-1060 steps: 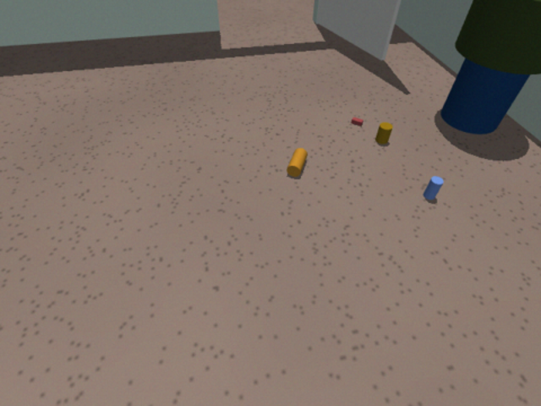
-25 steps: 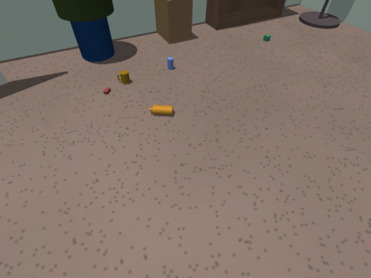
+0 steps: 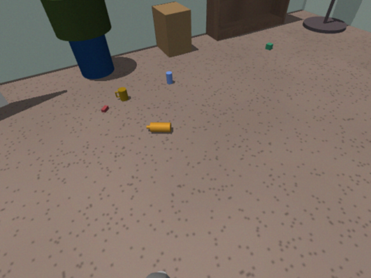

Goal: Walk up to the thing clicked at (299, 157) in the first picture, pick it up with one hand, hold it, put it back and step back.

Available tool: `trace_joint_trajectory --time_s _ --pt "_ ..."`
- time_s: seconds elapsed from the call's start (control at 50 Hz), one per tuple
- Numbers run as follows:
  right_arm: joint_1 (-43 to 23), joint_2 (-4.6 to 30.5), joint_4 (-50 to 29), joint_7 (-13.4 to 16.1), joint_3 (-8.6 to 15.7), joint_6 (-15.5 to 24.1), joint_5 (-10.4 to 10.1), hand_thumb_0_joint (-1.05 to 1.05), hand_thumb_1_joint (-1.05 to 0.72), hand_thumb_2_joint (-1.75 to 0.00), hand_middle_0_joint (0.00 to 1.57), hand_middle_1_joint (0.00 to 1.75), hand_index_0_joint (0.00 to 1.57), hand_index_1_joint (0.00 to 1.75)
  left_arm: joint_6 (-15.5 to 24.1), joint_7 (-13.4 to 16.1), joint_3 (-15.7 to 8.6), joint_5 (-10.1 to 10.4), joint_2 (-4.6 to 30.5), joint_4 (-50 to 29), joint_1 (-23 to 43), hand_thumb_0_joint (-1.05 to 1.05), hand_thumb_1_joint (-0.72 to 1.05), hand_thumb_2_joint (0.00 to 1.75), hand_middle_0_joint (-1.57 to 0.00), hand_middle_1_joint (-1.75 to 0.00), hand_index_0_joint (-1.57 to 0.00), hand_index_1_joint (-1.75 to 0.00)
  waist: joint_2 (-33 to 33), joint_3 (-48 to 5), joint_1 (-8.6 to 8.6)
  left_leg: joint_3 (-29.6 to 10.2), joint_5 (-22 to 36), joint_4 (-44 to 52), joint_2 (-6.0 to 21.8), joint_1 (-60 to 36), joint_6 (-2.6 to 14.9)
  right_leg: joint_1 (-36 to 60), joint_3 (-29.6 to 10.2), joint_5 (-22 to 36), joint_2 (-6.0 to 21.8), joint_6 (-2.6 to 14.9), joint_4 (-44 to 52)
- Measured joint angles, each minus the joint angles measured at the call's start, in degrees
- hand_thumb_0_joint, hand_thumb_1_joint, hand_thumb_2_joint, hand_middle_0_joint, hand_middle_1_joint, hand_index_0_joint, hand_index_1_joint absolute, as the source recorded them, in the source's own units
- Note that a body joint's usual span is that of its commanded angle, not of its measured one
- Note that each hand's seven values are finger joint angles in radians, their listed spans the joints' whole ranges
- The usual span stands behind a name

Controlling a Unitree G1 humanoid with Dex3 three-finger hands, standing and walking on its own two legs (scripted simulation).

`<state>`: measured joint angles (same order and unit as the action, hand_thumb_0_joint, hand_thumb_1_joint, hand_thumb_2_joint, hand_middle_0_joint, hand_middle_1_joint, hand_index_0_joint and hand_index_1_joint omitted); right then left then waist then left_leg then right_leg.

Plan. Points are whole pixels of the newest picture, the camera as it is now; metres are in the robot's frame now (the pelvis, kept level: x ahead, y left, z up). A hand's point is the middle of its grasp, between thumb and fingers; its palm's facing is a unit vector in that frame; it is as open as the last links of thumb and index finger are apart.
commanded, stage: walk up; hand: left
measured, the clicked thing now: (158, 127) +1.36 +0.32 -0.74
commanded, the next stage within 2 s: none
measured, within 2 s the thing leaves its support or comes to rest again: neither
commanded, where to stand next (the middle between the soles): +0.97 +0.07 m, yaw -1 degrees
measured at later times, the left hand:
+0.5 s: hand (95, 210) +0.34 +0.30 -0.14, palm faces -0.10 -0.93 -0.35, open 7.4 cm
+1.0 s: hand (100, 176) +0.49 +0.34 -0.17, palm faces -0.01 -0.93 -0.37, open 7.4 cm
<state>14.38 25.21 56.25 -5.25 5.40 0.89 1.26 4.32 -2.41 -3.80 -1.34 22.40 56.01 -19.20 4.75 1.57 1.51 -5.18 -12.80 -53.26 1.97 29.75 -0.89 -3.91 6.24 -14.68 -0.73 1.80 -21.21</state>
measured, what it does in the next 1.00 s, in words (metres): walks ahead: left foot, then right foot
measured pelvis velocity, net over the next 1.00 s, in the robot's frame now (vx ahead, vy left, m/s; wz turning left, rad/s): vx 0.48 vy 0.06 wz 0.00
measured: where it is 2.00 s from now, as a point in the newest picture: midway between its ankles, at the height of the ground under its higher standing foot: (187, 180)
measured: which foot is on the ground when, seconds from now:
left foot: up 0.00-0.16, down 0.18-0.60, up 0.62-0.92, down 0.94-1.00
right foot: down 0.00-0.22, up 0.24-0.56, down 0.58-0.96, up 0.98-1.00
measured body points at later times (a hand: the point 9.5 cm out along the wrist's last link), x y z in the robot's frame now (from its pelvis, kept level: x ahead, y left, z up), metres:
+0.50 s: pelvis +0.25 +0.03 -0.01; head +0.27 +0.03 +0.44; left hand +0.35 +0.35 -0.11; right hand +0.31 -0.29 -0.11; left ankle +0.22 +0.16 -0.74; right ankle +0.35 -0.11 -0.71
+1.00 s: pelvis +0.48 +0.06 -0.03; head +0.49 +0.07 +0.42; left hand +0.49 +0.39 -0.15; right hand +0.59 -0.26 -0.11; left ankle +0.57 +0.17 -0.74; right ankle +0.40 -0.10 -0.71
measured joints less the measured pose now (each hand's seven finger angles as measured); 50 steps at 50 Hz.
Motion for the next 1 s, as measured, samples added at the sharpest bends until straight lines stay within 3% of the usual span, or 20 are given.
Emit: trace_joint_trajectory --time_s 0.08,0.14,0.18,0.2,0.22,0.24,0.28,0.32,0.38,0.44,0.54,0.58,0.6,0.66,0.7,0.8,0.9,0.94,0.96,1.0 --pt "-0.22 -0.89 -1.10 -0.80 -0.54 -0.18 0.54 0.01 -0.91 -0.89 0.20 0.30 0.20 0.30 0.36 -0.12 -0.29 -0.10 0.19 -1.07 -0.02 0.01 0.90 0.90 -0.21 -0.30 -0.21 -0.30 -1.41 1.09 0.17 1.34 2.48 9.05 2.24 0.49 0.02 3.70 0.76 -2.51 0.10 -0.62 1.46" --pt "-0.53 -1.33 -1.67 -1.19 -0.60 -0.17 0.91 0.01 -0.91 -0.89 0.20 0.30 0.20 0.30 0.26 -0.23 -0.25 -0.11 0.83 -1.77 0.24 0.01 0.89 0.90 -0.21 -0.30 -0.21 -0.30 -2.53 1.69 0.08 4.34 2.99 15.96 4.11 -1.86 1.05 6.15 1.49 -6.19 0.55 -1.69 0.22" --pt "-0.94 -1.32 -1.99 -1.07 -0.42 0.07 1.08 0.01 -0.91 -0.89 0.20 0.30 0.20 0.30 0.17 -0.24 0.10 0.15 1.21 -2.28 0.20 0.01 0.89 0.90 -0.21 -0.30 -0.21 -0.30 -3.36 1.80 0.21 6.29 2.50 19.45 3.93 -4.48 2.07 7.04 1.61 -9.75 1.51 -2.66 -2.44" --pt "-1.49 -1.58 -2.20 -0.77 -0.24 0.41 1.19 0.01 -0.90 -0.89 0.20 0.30 0.20 0.30 0.05 -0.16 0.27 0.30 1.56 -2.44 0.30 0.01 0.89 0.90 -0.21 -0.30 -0.21 -0.30 -4.55 2.22 0.15 7.10 5.11 19.90 2.92 -5.51 1.99 6.78 1.40 -12.13 2.90 -2.68 -5.50" --pt "-2.30 -2.07 -2.58 -0.40 -0.09 0.98 1.42 0.01 -0.91 -0.89 0.20 0.30 0.20 0.30 -0.34 0.08 0.36 0.53 1.80 -2.43 0.66 0.01 0.90 0.90 -0.21 -0.30 -0.21 -0.30 -6.27 3.04 0.19 8.41 4.44 18.61 1.73 -6.15 1.71 5.05 0.65 -13.86 4.99 -1.95 -11.45" --pt "-2.82 -2.22 -3.58 -0.11 -0.03 1.67 1.47 0.01 -0.91 -0.89 0.20 0.30 0.20 0.30 -0.84 0.34 0.44 0.98 1.53 -2.38 1.08 0.01 0.90 0.90 -0.21 -0.30 -0.21 -0.30 -6.60 3.56 -0.15 8.96 2.54 16.89 1.46 -6.22 1.60 1.43 -1.76 -12.44 4.88 -1.30 -20.40" --pt "-2.89 -2.93 -5.56 0.50 -0.09 2.87 0.30 0.01 -0.91 -0.89 0.20 0.30 0.20 0.30 -1.50 0.64 1.20 1.43 1.40 -2.12 2.09 0.01 0.90 0.90 -0.21 -0.30 -0.20 -0.30 -6.56 3.97 -1.34 9.07 0.12 16.52 1.47 -7.80 1.79 -6.23 -6.50 -12.36 1.75 0.04 -36.79" --pt "-2.20 -3.67 -6.83 1.27 -0.86 3.30 -0.39 0.01 -0.91 -0.89 0.20 0.30 0.20 0.30 -1.38 0.64 1.75 2.01 1.72 -2.48 2.82 0.01 0.90 0.90 -0.21 -0.30 -0.20 -0.30 -7.30 3.77 -1.75 10.00 -0.54 19.12 1.31 -11.13 1.75 -12.65 -8.54 -10.19 0.55 0.76 -44.48" --pt "-0.70 -3.79 -7.44 1.97 -1.81 3.52 -0.70 0.01 -0.90 -0.89 0.20 0.30 0.20 0.30 -0.95 -0.04 1.87 2.15 1.91 -3.90 3.79 0.01 0.90 0.90 -0.21 -0.30 -0.20 -0.30 -7.73 3.14 -1.92 11.30 -1.09 23.37 0.99 -15.97 1.56 -19.44 -8.23 -7.35 2.05 0.24 -41.68" --pt "0.67 -3.03 -7.69 2.00 -2.11 3.58 -0.34 0.01 -0.90 -0.89 0.20 0.30 0.21 0.30 -1.00 -1.17 1.70 1.62 1.91 -5.01 4.95 0.01 0.90 0.90 -0.21 -0.30 -0.20 -0.30 -7.13 3.00 -2.29 12.10 -2.54 25.76 0.86 -19.68 1.71 -22.98 -6.61 -5.10 4.31 -0.89 -31.22" --pt "2.93 -1.06 -7.44 1.52 -1.79 3.15 -0.43 0.01 -0.90 -0.89 0.20 0.30 0.21 0.30 -0.42 -2.38 0.95 0.74 2.14 -5.25 5.70 0.01 0.90 0.90 -0.21 -0.30 -0.20 -0.30 -4.84 2.59 -3.12 12.39 -8.84 23.13 1.91 -23.62 0.75 -22.14 -4.32 3.80 5.36 -0.87 -16.02" --pt "4.28 -0.52 -7.13 1.56 -1.74 2.58 -0.45 0.01 -0.90 -0.89 0.20 0.30 0.21 0.30 0.21 -2.29 0.37 0.47 2.86 -5.39 5.01 0.01 0.90 0.90 -0.21 -0.30 -0.20 -0.30 -4.07 1.55 -2.98 11.84 -13.75 17.70 2.95 -23.50 0.81 -19.53 -3.36 4.88 4.41 -0.56 -13.51" --pt "4.42 -0.20 -6.64 1.77 -1.63 2.20 -0.44 0.01 -0.90 -0.89 0.20 0.30 0.21 0.30 0.64 -1.84 -0.10 0.28 2.69 -5.43 5.07 0.01 0.90 0.90 -0.21 -0.30 -0.20 -0.30 -2.78 1.54 -2.69 10.39 -15.24 11.90 3.99 -21.81 1.90 -19.57 -2.55 3.49 3.52 -0.80 -15.85" --pt "3.29 0.00 -4.82 2.42 -1.88 0.82 -0.64 0.01 -0.90 -0.89 0.20 0.30 0.20 0.30 1.32 -0.81 0.15 0.74 1.72 -6.20 4.47 0.00 0.90 0.90 -0.21 -0.30 -0.20 -0.30 -1.19 1.95 -1.24 5.49 -15.15 -6.71 1.36 -13.76 2.84 -17.78 -1.69 -0.85 2.99 -0.68 -18.60" --pt "2.25 0.18 -4.49 2.49 -2.06 0.80 -0.94 0.01 -0.91 -0.89 0.20 0.30 0.20 0.30 1.37 -0.43 0.76 1.03 0.84 -6.46 3.37 0.00 0.90 0.90 -0.21 -0.30 -0.20 -0.30 -0.28 2.19 -0.44 4.89 -12.51 -10.82 0.53 -8.94 2.90 -14.80 -1.43 -1.12 2.85 -0.67 -15.98" --pt "0.24 -0.66 -6.07 1.10 -2.02 1.59 -0.64 0.01 -0.91 -0.89 0.20 0.30 0.20 0.30 0.99 -0.20 1.37 0.62 0.89 -6.18 0.16 0.00 0.90 0.90 -0.21 -0.30 -0.20 -0.30 -0.60 2.41 0.50 5.77 -8.03 0.88 2.31 -2.05 1.97 -8.72 -1.03 -1.71 2.97 -0.95 -9.96" --pt "-0.53 -1.17 -6.54 -0.09 -1.46 1.89 -0.10 0.01 -0.91 -0.89 0.20 0.30 0.20 0.30 0.60 -0.37 1.21 0.50 2.43 -5.83 -1.81 0.01 0.90 0.90 -0.21 -0.30 -0.21 -0.30 -2.69 2.37 1.49 7.13 -0.89 15.21 3.23 -3.05 2.10 -4.57 -0.83 -6.25 4.07 -2.47 -10.43" --pt "-0.59 -0.91 -6.59 -0.10 -1.11 2.40 0.11 0.01 -0.90 -0.89 0.20 0.30 0.20 0.30 0.24 -0.34 1.23 0.61 2.93 -5.62 -2.57 0.01 0.89 0.90 -0.21 -0.30 -0.21 -0.30 -3.77 2.05 1.40 8.34 2.94 18.69 2.30 -5.43 2.48 -3.86 -1.13 -9.80 5.30 -2.91 -13.67" --pt "-0.98 -1.06 -6.62 0.13 -0.89 2.80 0.33 0.01 -0.90 -0.89 0.20 0.30 0.20 0.30 -0.03 -0.16 1.21 0.65 3.15 -5.26 -2.63 0.01 0.90 0.90 -0.21 -0.30 -0.21 -0.30 -5.11 2.36 1.33 9.37 3.59 17.45 1.38 -5.95 2.45 -4.75 -2.06 -11.27 6.68 -2.05 -17.78" --pt "-1.19 -1.23 -7.48 0.66 -0.71 3.53 0.14 0.01 -0.90 -0.89 0.20 0.30 0.20 0.30 -1.03 0.32 1.38 0.87 2.71 -4.04 -1.92 0.01 0.90 0.90 -0.21 -0.30 -0.20 -0.30 -5.67 2.47 0.54 10.08 0.29 14.54 1.02 -6.42 2.74 -9.60 -5.64 -12.58 5.34 -0.27 -30.67"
